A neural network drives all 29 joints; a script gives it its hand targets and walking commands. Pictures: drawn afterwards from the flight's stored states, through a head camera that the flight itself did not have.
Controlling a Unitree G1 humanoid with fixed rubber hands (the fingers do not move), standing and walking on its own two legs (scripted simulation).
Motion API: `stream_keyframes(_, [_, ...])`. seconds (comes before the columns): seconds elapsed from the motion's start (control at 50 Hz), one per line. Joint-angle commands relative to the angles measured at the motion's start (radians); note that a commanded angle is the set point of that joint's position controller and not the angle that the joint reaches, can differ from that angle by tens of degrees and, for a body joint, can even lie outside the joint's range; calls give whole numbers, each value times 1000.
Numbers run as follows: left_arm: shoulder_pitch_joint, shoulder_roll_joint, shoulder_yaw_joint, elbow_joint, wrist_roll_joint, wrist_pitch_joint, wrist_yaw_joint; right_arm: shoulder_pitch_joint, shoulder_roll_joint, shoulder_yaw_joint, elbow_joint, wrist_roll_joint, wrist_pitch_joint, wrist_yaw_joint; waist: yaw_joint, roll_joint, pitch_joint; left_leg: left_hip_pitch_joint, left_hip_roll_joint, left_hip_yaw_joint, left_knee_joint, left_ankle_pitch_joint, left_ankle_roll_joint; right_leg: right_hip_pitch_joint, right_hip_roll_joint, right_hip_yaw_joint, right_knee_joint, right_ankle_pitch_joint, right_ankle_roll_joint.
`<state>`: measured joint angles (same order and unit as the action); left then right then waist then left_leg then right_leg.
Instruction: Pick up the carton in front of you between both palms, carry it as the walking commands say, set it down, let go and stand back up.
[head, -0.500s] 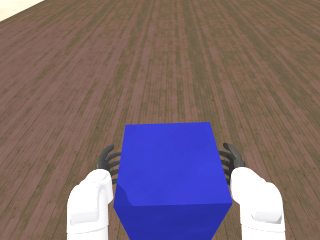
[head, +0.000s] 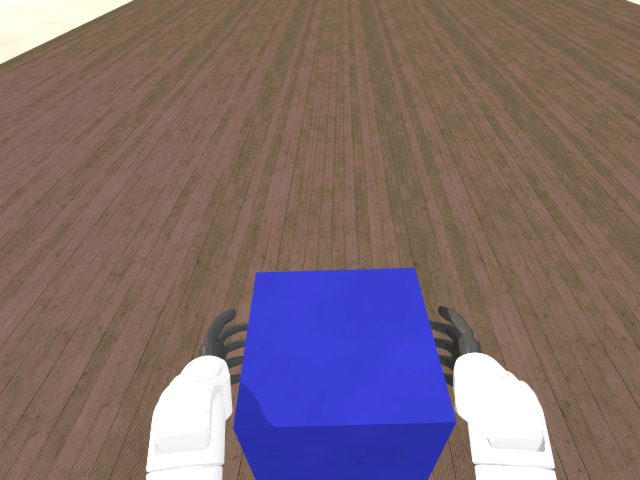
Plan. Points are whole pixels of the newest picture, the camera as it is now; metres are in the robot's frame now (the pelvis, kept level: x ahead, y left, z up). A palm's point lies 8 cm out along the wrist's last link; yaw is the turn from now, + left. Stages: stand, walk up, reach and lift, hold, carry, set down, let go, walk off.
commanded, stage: carry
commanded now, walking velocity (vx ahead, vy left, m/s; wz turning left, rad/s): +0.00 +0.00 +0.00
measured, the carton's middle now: (338, 387) +0.27 +0.00 -0.02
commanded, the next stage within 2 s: hold in 0.78 s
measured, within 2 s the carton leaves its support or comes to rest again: neither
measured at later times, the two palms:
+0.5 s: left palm (218, 368) +0.27 +0.15 +0.04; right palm (457, 366) +0.27 -0.15 +0.04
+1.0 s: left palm (188, 397) +0.24 +0.18 +0.04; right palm (434, 374) +0.26 -0.12 +0.04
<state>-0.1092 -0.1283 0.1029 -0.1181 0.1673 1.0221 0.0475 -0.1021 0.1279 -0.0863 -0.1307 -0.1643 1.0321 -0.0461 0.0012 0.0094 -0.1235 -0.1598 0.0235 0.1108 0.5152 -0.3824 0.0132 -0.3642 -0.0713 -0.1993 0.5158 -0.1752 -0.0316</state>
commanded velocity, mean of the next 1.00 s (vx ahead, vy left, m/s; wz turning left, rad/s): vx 0.00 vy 0.00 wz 0.00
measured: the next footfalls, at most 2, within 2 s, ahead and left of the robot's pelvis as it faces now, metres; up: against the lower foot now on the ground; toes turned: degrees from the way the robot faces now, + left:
none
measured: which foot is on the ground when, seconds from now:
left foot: down 0.00-1.00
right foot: down 0.00-1.00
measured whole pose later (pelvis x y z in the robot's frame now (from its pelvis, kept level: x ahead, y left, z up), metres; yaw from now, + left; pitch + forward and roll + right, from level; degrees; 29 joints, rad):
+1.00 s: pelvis -0.02 +0.00 +0.01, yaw +5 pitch -6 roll +0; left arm -0.18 -0.14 0.17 0.18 0.22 0.67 0.01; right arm -0.16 0.13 -0.13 0.11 -0.23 0.72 -0.03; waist 0.01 0.04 0.06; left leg -0.03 -0.02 0.01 0.41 -0.29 0.03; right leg -0.17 -0.03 -0.03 0.37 -0.10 0.02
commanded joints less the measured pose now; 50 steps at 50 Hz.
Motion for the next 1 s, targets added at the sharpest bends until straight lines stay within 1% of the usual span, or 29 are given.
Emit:
stream_keyframes(0.0, [-435, -819, -613, -26, -287, -72, -229, -440, 823, 605, -29, 279, -83, 219, -1, -4, -150, -103, 120, -95, -112, 196, 22, 188, -103, 135, -54, 155, 1])
stream_keyframes(0.12, [-460, -796, -519, 92, -209, -202, -226, -470, 797, 513, 81, 201, -211, 216, -1, -8, -152, -119, 118, -98, -117, 163, 25, 187, -103, 139, -61, 137, 4])
stream_keyframes(0.22, [-516, -811, -430, 220, -147, -319, -232, -527, 815, 431, 205, 143, -326, 220, 0, -10, -165, -122, 113, -98, -117, 142, 28, 194, -102, 143, -66, 130, 2])
stream_keyframes(0.3, [-556, -863, -418, 275, -133, -382, -243, -568, 867, 423, 260, 130, -389, 230, 0, -11, -192, -111, 111, -97, -105, 158, 29, 205, -104, 143, -61, 152, -1])
stream_keyframes(0.36, [-553, -894, -442, 272, -145, -390, -248, -566, 897, 448, 259, 141, -398, 236, 0, -11, -215, -96, 111, -97, -89, 193, 28, 210, -106, 140, -51, 182, -2])
stream_keyframes(0.44, [-514, -903, -494, 214, -179, -353, -246, -530, 905, 501, 202, 178, -361, 235, -1, -9, -232, -81, 113, -96, -69, 248, 25, 209, -109, 134, -36, 226, -3])
stream_keyframes(0.52, [-484, -870, -483, 205, -172, -320, -242, -497, 873, 488, 195, 172, -327, 230, -2, -7, -223, -85, 114, -95, -62, 270, 22, 200, -108, 132, -28, 240, -3])
stream_keyframes(0.64, [-516, -876, -496, 189, -183, -323, -243, -522, 876, 493, 180, 178, -329, 230, -1, -8, -196, -100, 116, -101, -76, 245, 26, 187, -106, 132, -35, 206, 2])
stream_keyframes(0.76, [-511, -876, -500, 190, -182, -322, -242, -517, 875, 495, 181, 178, -329, 230, -2, -4, -205, -93, 117, -102, -77, 260, 29, 195, -104, 129, -34, 209, 3])
stream_keyframes(0.78, [-439, -891, -465, 235, -169, -335, -245, -425, 897, 492, 154, 186, -325, 226, -15, 114, -54, -207, -48, -254, -173, 500, 32, 543, 164, 268, -22, 365, -20])
stream_keyframes(0.8, [-446, -878, -456, 191, -156, -361, -233, -440, 861, 485, 130, 182, -342, 220, 9, 109, -117, -238, -49, -268, -170, 547, 22, 641, 141, 301, -28, 441, -20])
stream_keyframes(0.82, [-393, -843, -427, 222, -131, -364, -224, -435, 845, 485, 119, 174, -343, 221, 15, 43, -112, -102, -59, -258, -167, 556, 20, 565, 142, 300, -58, 474, 1])
stream_keyframes(0.84, [-392, -837, -406, 240, -113, -370, -218, -474, 834, 497, 112, 175, -348, 226, 28, 48, -108, -71, -67, -244, -181, 510, 15, 552, 147, 295, -72, 445, 10])
stream_keyframes(0.86, [-403, -839, -400, 246, -110, -377, -215, -481, 843, 511, 120, 183, -351, 227, 36, 17, -106, -53, -69, -248, -183, 544, 14, 549, 152, 295, -75, 456, 20])
stream_keyframes(0.88, [-427, -847, -413, 241, -124, -384, -214, -483, 844, 517, 120, 183, -357, 222, 27, 17, -120, -63, -68, -258, -189, 543, 10, 581, 153, 290, -77, 441, 22])
stream_keyframes(0.9, [-428, -846, -417, 248, -124, -385, -215, -488, 839, 510, 118, 178, -360, 224, 22, 33, -107, -24, -70, -250, -203, 481, 12, 538, 161, 279, -89, 371, 27])
stream_keyframes(0.92, [-452, -850, -431, 239, -131, -387, -219, -485, 848, 506, 124, 175, -362, 223, 10, 12, -93, -6, -70, -250, -193, 505, 8, 504, 169, 275, -97, 351, 27])
stream_keyframes(0.94, [-482, -858, -447, 230, -145, -389, -224, -484, 856, 504, 134, 170, -365, 219, -1, 13, -109, -9, -69, -251, -189, 506, 2, 521, 169, 275, -100, 342, 23])
stream_keyframes(0.98, [-516, -866, -471, 226, -165, -388, -235, -466, 863, 481, 158, 150, -367, 212, -25, 23, -97, -40, -66, -251, -200, 443, -3, 533, 169, 270, -102, 295, 15])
